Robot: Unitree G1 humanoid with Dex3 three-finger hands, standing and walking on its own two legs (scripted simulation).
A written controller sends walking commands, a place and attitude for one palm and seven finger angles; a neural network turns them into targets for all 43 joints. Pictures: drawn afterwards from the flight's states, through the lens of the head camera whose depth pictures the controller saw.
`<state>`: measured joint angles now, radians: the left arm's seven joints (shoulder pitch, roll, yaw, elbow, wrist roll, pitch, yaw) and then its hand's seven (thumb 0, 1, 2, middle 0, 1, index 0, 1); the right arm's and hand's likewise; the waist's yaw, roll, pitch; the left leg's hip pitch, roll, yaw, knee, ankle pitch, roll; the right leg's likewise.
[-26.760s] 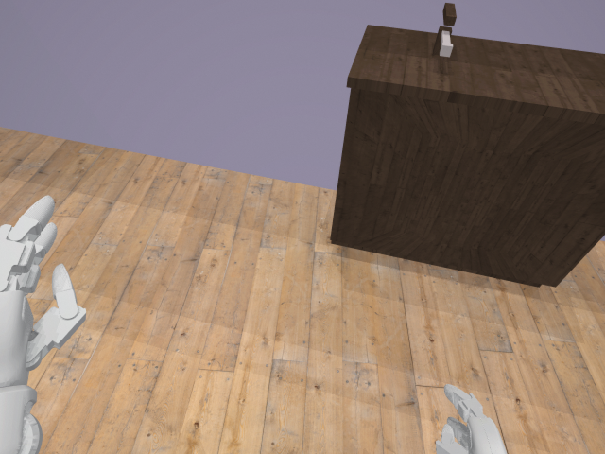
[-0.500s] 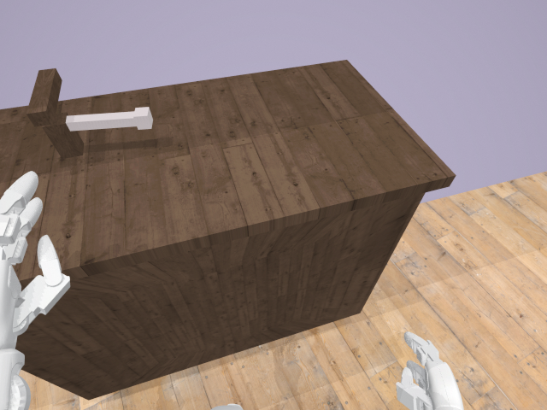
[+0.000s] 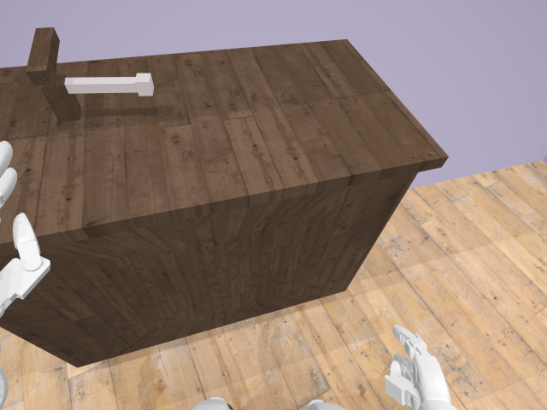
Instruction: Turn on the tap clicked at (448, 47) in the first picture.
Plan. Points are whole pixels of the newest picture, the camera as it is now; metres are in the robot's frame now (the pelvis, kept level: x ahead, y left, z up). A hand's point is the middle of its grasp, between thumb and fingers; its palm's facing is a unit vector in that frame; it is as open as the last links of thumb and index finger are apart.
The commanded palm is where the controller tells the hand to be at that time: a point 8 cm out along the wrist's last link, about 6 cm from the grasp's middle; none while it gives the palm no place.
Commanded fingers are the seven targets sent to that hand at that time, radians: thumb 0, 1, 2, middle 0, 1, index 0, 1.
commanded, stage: step back with the hand held close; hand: left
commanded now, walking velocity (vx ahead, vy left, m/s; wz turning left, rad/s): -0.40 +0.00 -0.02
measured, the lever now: (144, 84) +0.61 +0.28 +0.11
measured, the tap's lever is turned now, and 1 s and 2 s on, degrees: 81 81 81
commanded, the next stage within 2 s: stop stepping back and stand still in 0.20 s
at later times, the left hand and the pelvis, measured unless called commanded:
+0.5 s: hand out of the picture +0.05 +0.22 +0.16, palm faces +0.43 -0.82 -0.37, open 7.4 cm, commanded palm -0.01 +0.26 +0.19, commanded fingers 0.00 0.90 0.90 -0.20 -0.30 -0.20 -0.30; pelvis -0.15 -0.03 +0.00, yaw +3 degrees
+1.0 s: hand out of the picture -0.02 +0.17 +0.19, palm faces +0.44 -0.81 -0.39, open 7.4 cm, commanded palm -0.08 +0.22 +0.19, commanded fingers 0.00 0.90 0.90 -0.20 -0.30 -0.20 -0.30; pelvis -0.23 -0.07 +0.00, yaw +2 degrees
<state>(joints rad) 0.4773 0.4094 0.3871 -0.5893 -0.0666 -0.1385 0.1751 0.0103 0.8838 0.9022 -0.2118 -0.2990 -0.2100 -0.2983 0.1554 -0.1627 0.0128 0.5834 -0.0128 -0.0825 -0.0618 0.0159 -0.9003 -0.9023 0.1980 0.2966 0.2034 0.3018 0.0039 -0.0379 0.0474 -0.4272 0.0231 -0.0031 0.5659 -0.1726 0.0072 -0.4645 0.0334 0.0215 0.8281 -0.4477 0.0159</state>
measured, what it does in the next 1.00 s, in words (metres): walks backwards: right foot, then left foot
